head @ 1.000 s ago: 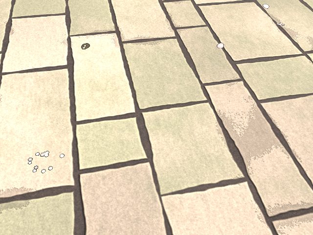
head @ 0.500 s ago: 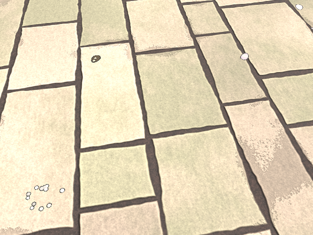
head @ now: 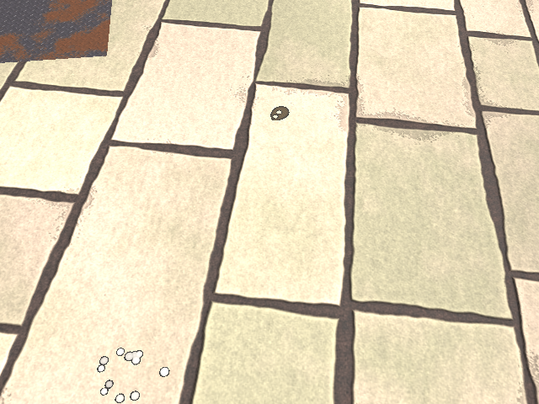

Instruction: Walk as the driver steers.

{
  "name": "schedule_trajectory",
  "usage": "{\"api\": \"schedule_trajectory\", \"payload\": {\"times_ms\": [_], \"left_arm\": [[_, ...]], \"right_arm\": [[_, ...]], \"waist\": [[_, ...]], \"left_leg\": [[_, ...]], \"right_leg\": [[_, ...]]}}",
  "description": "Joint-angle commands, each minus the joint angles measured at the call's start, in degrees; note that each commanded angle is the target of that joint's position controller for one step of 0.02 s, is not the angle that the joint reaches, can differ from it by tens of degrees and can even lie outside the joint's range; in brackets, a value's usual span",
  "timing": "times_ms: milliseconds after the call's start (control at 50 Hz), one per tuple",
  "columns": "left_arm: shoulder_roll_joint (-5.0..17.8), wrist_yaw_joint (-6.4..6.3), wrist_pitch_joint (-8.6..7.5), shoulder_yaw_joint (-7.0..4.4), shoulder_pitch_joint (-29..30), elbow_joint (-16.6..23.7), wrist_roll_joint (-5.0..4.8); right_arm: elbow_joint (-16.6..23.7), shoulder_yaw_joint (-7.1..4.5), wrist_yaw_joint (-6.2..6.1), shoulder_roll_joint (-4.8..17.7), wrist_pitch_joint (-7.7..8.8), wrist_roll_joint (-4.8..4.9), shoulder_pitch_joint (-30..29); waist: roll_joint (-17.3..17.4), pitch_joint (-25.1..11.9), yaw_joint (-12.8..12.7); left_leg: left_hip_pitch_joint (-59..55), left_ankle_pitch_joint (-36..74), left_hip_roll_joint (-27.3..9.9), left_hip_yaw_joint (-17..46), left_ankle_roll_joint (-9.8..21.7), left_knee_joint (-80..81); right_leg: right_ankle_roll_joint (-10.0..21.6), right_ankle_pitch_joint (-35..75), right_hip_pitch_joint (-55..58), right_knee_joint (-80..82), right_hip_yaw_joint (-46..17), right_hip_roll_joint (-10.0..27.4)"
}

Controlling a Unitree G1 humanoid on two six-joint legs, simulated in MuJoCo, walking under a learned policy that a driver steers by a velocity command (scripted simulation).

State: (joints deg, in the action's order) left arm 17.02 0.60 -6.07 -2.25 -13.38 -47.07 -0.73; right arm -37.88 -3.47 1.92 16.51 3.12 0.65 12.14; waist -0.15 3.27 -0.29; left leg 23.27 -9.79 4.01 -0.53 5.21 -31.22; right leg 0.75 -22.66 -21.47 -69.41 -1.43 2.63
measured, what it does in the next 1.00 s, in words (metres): walks ahead: right foot, then left foot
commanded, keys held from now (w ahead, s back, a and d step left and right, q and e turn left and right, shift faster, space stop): w+q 0.02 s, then w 0.30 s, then no key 0.48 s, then e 0.20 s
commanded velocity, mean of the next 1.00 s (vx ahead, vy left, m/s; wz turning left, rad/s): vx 0.27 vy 0.00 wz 0.10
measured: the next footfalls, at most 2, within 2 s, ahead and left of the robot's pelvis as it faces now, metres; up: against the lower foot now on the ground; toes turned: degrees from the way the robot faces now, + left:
right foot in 0.38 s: +0.41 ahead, -0.14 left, +0.00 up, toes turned +5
left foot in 0.78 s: +0.41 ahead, +0.10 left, +0.00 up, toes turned +4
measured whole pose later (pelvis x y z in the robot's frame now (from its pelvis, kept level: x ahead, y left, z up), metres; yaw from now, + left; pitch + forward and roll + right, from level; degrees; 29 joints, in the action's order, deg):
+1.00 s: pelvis +0.36 -0.04 +0.00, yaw +3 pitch +0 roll +0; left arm 16.2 0.5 0.3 -1.8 -8.8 -49.1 -0.6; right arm -43.5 -3.8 -3.5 15.3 -0.5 -0.4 10.7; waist -1.4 1.5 -0.9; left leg 16.6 -15.9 -2.4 -1.0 -1.8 -32.1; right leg 2.0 -17.5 -16.6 -33.9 -1.7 -2.2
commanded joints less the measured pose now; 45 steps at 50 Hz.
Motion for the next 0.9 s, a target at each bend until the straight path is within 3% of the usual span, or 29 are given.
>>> {"api": "schedule_trajectory", "payload": {"times_ms": [20, 80, 180, 260, 320, 340, 360, 380, 400, 420, 440, 460, 480, 500, 540, 600, 660, 720, 760, 780, 800, 820, 840, 860, 900], "left_arm": [[7.0, -0.13, -1.06, -1.88, 1.1, 5.8, 0.89], [4.7, -0.28, 0.62, -1.44, 0.2, 5.4, 1.49], [2.3, 0.13, 0.28, -0.25, 10.5, 7.8, 1.03], [3.9, 1.11, -0.47, -0.56, 15.3, 9.6, 0.22], [5.4, 1.72, -0.96, -1.14, 14.1, 10.0, 0.39], [5.9, 1.73, -1.11, -1.44, 12.1, 9.6, 0.74], [6.9, 1.54, -1.35, -2.17, 7.2, 8.1, 1.35], [9.1, 1.30, -1.67, -2.95, 0.8, 6.7, 2.18], [13.3, 1.14, -1.76, -3.68, -6.2, 6.2, 3.41], [12.9, 1.64, -0.82, -3.87, -9.3, 4.4, 2.42], [8.9, 1.79, -0.33, -2.87, -8.7, 4.9, 0.49], [6.9, 1.59, 0.07, -2.15, -4.1, 5.5, 0.38], [5.0, 1.53, 0.39, -1.27, 0.2, 6.0, 0.69], [3.8, 1.47, 0.50, -0.74, 2.7, 6.0, 1.00], [2.7, 1.48, 0.45, -0.20, 5.2, 5.1, 1.97], [4.6, 0.93, 0.67, -0.63, 6.5, 3.5, 2.06], [5.8, 0.46, 1.84, -0.84, 5.8, 1.9, 1.63], [5.4, 0.42, 2.98, -0.51, 5.9, 0.6, 1.47], [4.4, 0.39, 3.53, 0.03, 6.8, 0.0, 0.84], [3.2, 0.41, 3.52, 0.50, 5.1, -0.7, 0.83], [2.3, 0.43, 3.32, 0.89, 3.7, -1.1, 1.57], [2.4, 0.78, 3.11, 0.69, -0.6, -1.7, 1.74], [2.9, 0.65, 3.39, 0.72, 1.7, -1.9, 1.47], [4.3, 0.49, 3.81, 0.37, 4.7, -1.1, 0.94], [6.1, -0.08, 4.86, -0.47, 6.8, 0.3, 0.31]], "right_arm": [[4.3, -1.81, -0.62, 6.6, 0.72, -0.63, 2.3], [3.5, -1.87, -1.38, 7.3, 1.28, -0.30, 2.7], [0.5, -1.83, -2.32, 8.2, 1.09, -0.09, 6.8], [-1.9, -2.01, -2.19, 9.0, 1.02, 0.32, 9.6], [-3.1, -2.25, -2.54, 9.3, 0.42, 0.26, 9.7], [-3.2, -2.24, -2.66, 9.2, 0.06, 0.10, 8.9], [-3.0, -2.04, -2.81, 8.8, -0.34, -0.02, 7.7], [-2.4, -1.35, -2.96, 7.4, -0.52, -0.56, 7.7], [-1.2, -0.07, -3.09, 4.1, -0.22, -1.61, 11.9], [-3.2, 0.66, -2.83, 1.8, 0.32, -0.58, 20.0], [-4.1, -0.51, -2.78, 7.5, 0.21, 0.34, 16.9], [-2.8, -0.96, -2.91, 8.8, -0.20, 0.70, 10.8], [-2.1, -0.91, -3.18, 8.4, -0.75, -0.03, 7.3], [-1.5, -1.00, -3.38, 7.7, -1.37, -0.73, 6.0], [-2.3, -0.47, -3.64, 4.4, -2.59, -0.67, 8.6], [-2.5, 0.26, -4.26, 2.2, -3.11, -0.92, 8.5], [-2.8, 0.06, -4.42, 3.1, -3.71, -0.83, 5.8], [-2.7, -0.29, -4.50, 3.7, -4.39, -0.82, 2.6], [-2.9, -0.27, -4.53, 3.0, -4.17, -1.29, 2.0], [-2.7, -0.37, -4.64, 3.9, -3.96, -1.86, 1.3], [-2.3, -0.65, -4.88, 5.7, -3.74, -2.05, 1.3], [-2.7, -1.48, -5.06, 9.0, -3.85, -1.36, -0.2], [-3.2, -1.54, -4.64, 6.8, -3.83, -1.08, -0.1], [-3.2, -1.32, -4.50, 5.3, -3.67, -1.40, -0.4], [-3.2, -1.84, -4.91, 6.2, -3.26, -1.35, -0.3]], "waist": [[2.0, -7.2, -0.4], [2.6, -6.1, -1.2], [4.7, -3.4, 3.2], [5.2, -1.0, 5.1], [6.1, -0.6, 3.7], [6.5, -0.9, 2.5], [6.0, -3.8, -0.3], [4.2, -10.3, -3.0], [-5.7, -20.2, -3.1], [-18.5, -26.9, -1.8], [-10.1, -23.1, -3.6], [-5.5, -15.7, -3.3], [-2.2, -11.1, -1.9], [-2.3, -8.8, -0.2], [-5.5, -8.7, 2.4], [-6.6, -10.5, 3.0], [-5.9, -11.4, 1.5], [-5.3, -8.2, 0.4], [-4.3, -6.1, 1.5], [-2.9, -5.3, 1.3], [-0.6, -5.8, 0.4], [5.3, -5.5, -3.3], [5.8, -5.2, -1.0], [4.4, -3.6, 0.2], [4.2, -3.4, 0.7]], "left_leg": [[-17.2, 12.8, -14.3, 21.6, 11.5, 16.9], [-11.9, 19.8, -12.8, 15.3, 11.7, 18.9], [-10.6, 12.6, -9.8, 9.6, 7.7, 19.3], [-16.1, 7.6, -13.7, 13.3, 7.4, 17.8], [-22.0, 11.6, -16.8, 15.8, 6.1, 14.6], [-23.0, 18.0, -16.2, 15.5, 5.1, 11.7], [-23.3, 28.7, -13.6, 13.7, 3.5, 5.4], [-20.4, 30.4, -9.8, 11.2, 1.2, -4.8], [-5.7, 11.1, -3.5, 8.7, -2.4, -23.3], [8.2, -28.0, 3.5, 9.1, -5.8, -39.5], [12.1, -27.4, 0.9, 13.3, -6.0, -44.6], [14.3, -23.4, -1.5, 11.3, -6.2, -44.1], [13.2, -20.2, -4.1, 8.6, -6.8, -40.7], [10.3, -17.4, -6.5, 7.6, -7.1, -36.5], [2.0, -13.7, -7.5, 6.0, -8.0, -29.3], [-3.0, -9.7, -7.7, 4.6, -9.0, -18.1], [-6.5, -3.5, -7.6, 4.1, -9.0, -10.9], [-8.2, -2.8, -7.7, 3.9, -8.2, -4.8], [-12.4, 2.0, -7.0, 2.9, -7.0, 4.5], [-14.9, 7.2, -8.3, 4.7, -6.1, 8.0], [-17.5, 14.5, -11.4, 7.6, -5.0, 7.8], [-18.9, 13.9, -12.0, 7.7, -3.3, 4.9], [-15.7, 5.9, -9.9, 6.0, -3.5, 5.0], [-14.4, 3.8, -8.9, 5.3, -4.2, 5.3], [-14.2, 6.5, -8.5, 3.9, -4.6, 3.7]], "right_leg": [[-0.6, 5.3, -15.2, 3.0, -3.4, 4.1], [-3.7, 10.4, -13.7, 9.4, -1.2, 3.9], [-4.4, 28.5, -10.6, 31.0, 0.1, 1.6], [-2.3, 29.2, -11.6, 37.7, -0.9, 0.7], [0.5, 22.8, -11.5, 40.3, -1.3, 0.4], [1.5, 20.8, -9.0, 41.5, -0.5, -0.4], [2.8, 22.4, -2.0, 43.9, 1.6, -2.4], [4.8, 33.0, 9.7, 42.7, 0.1, 0.2], [11.0, 49.4, 30.5, 38.5, -13.7, 12.2], [19.3, 50.4, 41.7, 43.1, -32.8, 21.6], [17.4, 41.7, 37.7, 45.5, -31.8, 20.0], [15.0, 40.8, 30.3, 46.2, -23.6, 18.0], [13.7, 44.6, 22.8, 47.6, -17.8, 15.2], [12.9, 47.1, 16.8, 48.8, -14.4, 13.4], [12.1, 51.5, 9.6, 51.1, -8.5, 9.8], [12.8, 56.4, 8.1, 51.7, -4.3, 8.9], [12.2, 47.3, 8.5, 52.5, -3.8, 9.0], [11.7, 29.2, 7.1, 53.6, -5.7, 9.0], [9.5, 18.2, 5.5, 52.5, -6.1, 7.3], [7.1, 14.1, 4.5, 51.7, -6.2, 5.7], [4.9, 10.4, 3.3, 49.7, -5.4, 3.6], [3.2, 6.8, 1.0, 50.1, -3.2, -0.2], [2.2, 6.7, 3.2, 48.9, -1.1, -1.7], [2.2, 8.1, 2.6, 47.5, -1.2, -1.8], [3.4, 14.8, 1.3, 44.5, -2.5, -1.5]]}}
Velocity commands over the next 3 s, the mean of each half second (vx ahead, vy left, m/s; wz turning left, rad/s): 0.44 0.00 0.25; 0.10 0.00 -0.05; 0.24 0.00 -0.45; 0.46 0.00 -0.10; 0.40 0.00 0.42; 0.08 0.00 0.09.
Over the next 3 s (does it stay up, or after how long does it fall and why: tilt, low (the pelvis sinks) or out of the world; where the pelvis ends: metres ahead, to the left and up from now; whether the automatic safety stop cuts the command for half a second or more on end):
stays up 1.06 -0.18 0.00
